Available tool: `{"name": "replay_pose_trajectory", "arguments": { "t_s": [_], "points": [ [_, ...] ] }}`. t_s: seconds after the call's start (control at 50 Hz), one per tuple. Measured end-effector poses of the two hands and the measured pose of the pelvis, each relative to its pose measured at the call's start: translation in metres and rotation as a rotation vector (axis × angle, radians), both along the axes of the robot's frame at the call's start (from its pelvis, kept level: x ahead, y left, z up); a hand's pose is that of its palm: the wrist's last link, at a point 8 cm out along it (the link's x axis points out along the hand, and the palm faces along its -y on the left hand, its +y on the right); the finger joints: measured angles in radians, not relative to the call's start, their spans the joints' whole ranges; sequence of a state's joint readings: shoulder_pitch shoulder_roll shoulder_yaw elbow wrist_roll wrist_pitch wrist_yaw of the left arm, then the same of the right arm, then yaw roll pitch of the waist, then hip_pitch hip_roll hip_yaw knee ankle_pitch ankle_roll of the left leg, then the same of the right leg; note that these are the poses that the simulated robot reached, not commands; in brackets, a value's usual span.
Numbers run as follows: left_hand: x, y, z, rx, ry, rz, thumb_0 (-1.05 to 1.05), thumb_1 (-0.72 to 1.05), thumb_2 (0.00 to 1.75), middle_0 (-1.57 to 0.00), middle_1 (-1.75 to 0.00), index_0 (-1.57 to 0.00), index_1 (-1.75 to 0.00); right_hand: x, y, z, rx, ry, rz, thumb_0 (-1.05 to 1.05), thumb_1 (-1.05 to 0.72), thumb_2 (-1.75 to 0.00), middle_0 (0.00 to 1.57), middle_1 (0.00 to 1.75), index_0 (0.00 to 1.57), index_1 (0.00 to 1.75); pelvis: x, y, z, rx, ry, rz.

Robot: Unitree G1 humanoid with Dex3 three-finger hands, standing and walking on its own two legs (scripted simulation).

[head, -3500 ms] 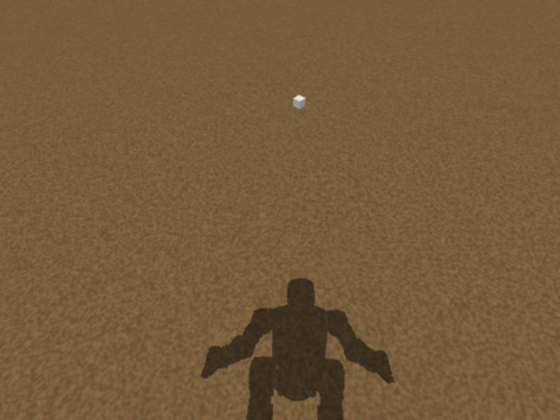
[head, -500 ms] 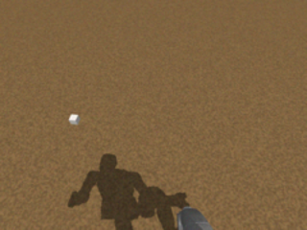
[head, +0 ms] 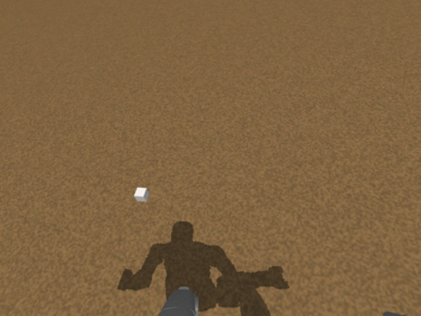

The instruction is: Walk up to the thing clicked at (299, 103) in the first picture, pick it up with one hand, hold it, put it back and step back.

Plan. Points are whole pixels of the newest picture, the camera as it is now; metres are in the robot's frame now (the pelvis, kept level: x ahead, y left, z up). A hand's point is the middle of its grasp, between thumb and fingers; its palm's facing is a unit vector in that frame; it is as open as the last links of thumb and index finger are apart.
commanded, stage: walk up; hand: left
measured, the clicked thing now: (141, 194) +0.81 +0.55 -0.73
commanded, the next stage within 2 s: none
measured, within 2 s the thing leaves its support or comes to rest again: neither
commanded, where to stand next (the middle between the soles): +0.37 +0.33 m, yaw -5 degrees
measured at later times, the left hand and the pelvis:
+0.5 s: hand (52, 277) +0.21 +0.43 -0.13, palm faces -0.09 -0.85 -0.52, open 7.3 cm; pelvis +0.13 +0.15 -0.02, yaw -3 degrees
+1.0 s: hand (3, 241) +0.31 +0.65 -0.15, palm faces -0.09 -0.85 -0.53, open 7.4 cm; pelvis +0.24 +0.33 -0.02, yaw -4 degrees
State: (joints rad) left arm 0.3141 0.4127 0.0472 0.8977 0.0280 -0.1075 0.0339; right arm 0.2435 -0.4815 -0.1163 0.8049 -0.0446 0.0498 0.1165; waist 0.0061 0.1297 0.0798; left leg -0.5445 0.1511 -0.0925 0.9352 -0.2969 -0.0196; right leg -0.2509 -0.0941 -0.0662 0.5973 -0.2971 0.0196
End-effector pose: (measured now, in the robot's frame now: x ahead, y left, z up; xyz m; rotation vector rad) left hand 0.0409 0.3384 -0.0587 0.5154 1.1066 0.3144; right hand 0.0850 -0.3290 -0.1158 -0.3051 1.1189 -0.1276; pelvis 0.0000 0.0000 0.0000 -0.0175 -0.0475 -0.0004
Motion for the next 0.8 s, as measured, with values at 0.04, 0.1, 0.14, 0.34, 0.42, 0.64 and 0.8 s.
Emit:
{"name": "replay_pose_trajectory", "arguments": {
  "t_s": [0.04, 0.1, 0.14, 0.34, 0.42, 0.64, 0.8],
  "points": [
    [0.002, 0.024, -0.006, 0.002, 0.022, 0.008, 0.00, 0.90, 0.90, -0.21, -0.30, -0.21, -0.30, 0.016, 0.012, 0.003, -0.022, -0.003, 0.008, 0.00, -0.90, -0.90, 0.20, 0.30, 0.20, 0.30, 0.010, 0.018, -0.004, -0.010, 0.006, 0.003],
    [0.011, 0.067, -0.023, 0.005, 0.056, 0.016, 0.00, 0.90, 0.90, -0.21, -0.30, -0.21, -0.30, 0.038, 0.035, 0.006, -0.067, -0.013, 0.010, 0.00, -0.90, -0.90, 0.20, 0.30, 0.20, 0.30, 0.029, 0.051, -0.016, -0.023, 0.018, 0.003],
    [0.022, 0.094, -0.038, 0.016, 0.086, 0.021, 0.00, 0.90, 0.90, -0.21, -0.30, -0.21, -0.30, 0.046, 0.053, 0.006, -0.092, -0.030, -0.006, 0.00, -0.90, -0.90, 0.20, 0.30, 0.20, 0.30, 0.039, 0.069, -0.025, 0.014, 0.010, -0.003],
    [0.114, 0.114, -0.038, -0.075, 0.074, -0.053, 0.01, 0.91, 0.90, -0.20, -0.30, -0.20, -0.30, 0.032, 0.123, 0.010, -0.054, 0.061, -0.100, 0.00, -0.90, -0.90, 0.20, 0.30, 0.21, 0.30, 0.090, 0.121, -0.006, 0.026, 0.016, -0.031],
    [0.149, 0.116, -0.030, -0.069, 0.047, -0.092, 0.00, 0.90, 0.90, -0.20, -0.30, -0.21, -0.30, 0.037, 0.139, -0.007, -0.022, 0.103, -0.112, 0.00, -0.90, -0.90, 0.20, 0.30, 0.21, 0.30, 0.111, 0.134, -0.008, 0.031, 0.014, -0.044],
    [0.173, 0.180, -0.004, 0.027, -0.022, -0.025, 0.00, 0.90, 0.90, -0.21, -0.30, -0.21, -0.30, 0.125, 0.196, -0.025, 0.030, 0.069, -0.042, 0.01, -0.90, -0.90, 0.20, 0.30, 0.21, 0.30, 0.159, 0.183, -0.010, 0.000, -0.010, -0.040],
    [0.186, 0.267, -0.012, 0.049, 0.040, -0.020, 0.00, 0.90, 0.90, -0.21, -0.30, -0.21, -0.30, 0.180, 0.240, -0.010, -0.037, 0.017, -0.037, 0.00, -0.90, -0.90, 0.20, 0.30, 0.20, 0.30, 0.191, 0.252, -0.018, -0.011, 0.007, -0.045]
  ]
}}
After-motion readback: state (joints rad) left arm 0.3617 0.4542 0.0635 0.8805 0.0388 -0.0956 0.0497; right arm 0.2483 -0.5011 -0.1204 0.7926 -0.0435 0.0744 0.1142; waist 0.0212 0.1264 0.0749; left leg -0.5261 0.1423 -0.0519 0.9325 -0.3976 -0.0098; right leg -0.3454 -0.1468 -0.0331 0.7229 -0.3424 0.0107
